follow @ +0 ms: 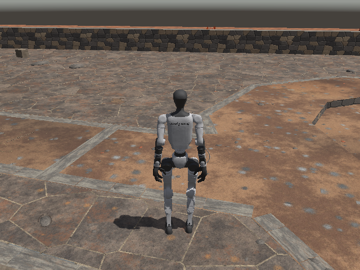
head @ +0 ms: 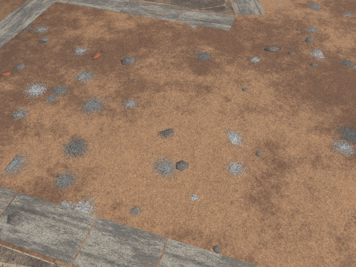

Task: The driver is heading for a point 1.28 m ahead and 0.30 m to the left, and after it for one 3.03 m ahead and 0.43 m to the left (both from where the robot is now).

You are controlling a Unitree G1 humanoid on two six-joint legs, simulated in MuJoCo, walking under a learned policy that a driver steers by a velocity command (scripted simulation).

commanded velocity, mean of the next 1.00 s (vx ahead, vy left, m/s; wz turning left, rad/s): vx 0.33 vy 0.00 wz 0.00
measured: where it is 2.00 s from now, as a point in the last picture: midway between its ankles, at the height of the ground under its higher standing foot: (176, 182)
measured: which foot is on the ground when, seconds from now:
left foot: down 0.00-0.24, up 0.26-0.46, down 0.48-0.94, up 0.96-1.00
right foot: down 0.00-0.48, up 0.50-0.92, down 0.94-1.00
